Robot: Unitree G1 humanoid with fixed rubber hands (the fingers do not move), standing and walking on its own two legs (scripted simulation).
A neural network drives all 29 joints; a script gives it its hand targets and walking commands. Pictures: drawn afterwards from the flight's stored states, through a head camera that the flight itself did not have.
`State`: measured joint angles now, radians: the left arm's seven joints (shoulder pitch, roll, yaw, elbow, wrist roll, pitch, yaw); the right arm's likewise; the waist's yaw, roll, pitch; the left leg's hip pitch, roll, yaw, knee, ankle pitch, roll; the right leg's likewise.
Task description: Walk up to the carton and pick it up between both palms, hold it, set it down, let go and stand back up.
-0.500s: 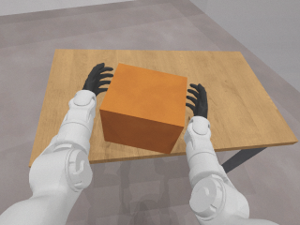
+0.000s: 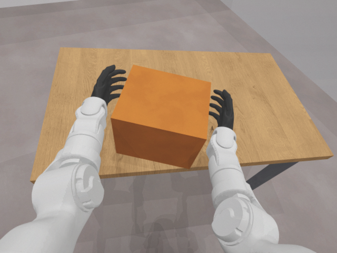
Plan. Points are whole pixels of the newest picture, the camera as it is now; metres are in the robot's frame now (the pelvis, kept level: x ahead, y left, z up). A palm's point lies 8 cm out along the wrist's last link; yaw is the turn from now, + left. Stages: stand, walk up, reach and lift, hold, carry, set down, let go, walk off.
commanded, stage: set down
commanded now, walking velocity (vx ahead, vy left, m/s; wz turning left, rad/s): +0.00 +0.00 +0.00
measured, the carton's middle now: (162, 118) +0.45 -0.01 +0.01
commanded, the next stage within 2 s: none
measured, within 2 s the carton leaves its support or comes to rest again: neither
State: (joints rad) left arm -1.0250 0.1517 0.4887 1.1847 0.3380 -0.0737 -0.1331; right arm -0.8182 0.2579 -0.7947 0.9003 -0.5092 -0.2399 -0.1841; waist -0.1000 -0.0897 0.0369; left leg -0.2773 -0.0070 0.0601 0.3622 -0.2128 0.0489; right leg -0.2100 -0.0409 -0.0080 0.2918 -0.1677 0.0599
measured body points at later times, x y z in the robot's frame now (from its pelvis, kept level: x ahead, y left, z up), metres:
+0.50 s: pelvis -0.01 -0.01 +0.00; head +0.08 +0.04 +0.44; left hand +0.48 +0.13 +0.07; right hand +0.40 -0.16 +0.06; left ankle -0.02 +0.08 -0.75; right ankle -0.05 -0.16 -0.75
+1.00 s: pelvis -0.01 +0.00 -0.01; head +0.07 +0.04 +0.43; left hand +0.49 +0.13 +0.05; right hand +0.39 -0.16 +0.02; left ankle -0.02 +0.08 -0.75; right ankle -0.05 -0.16 -0.75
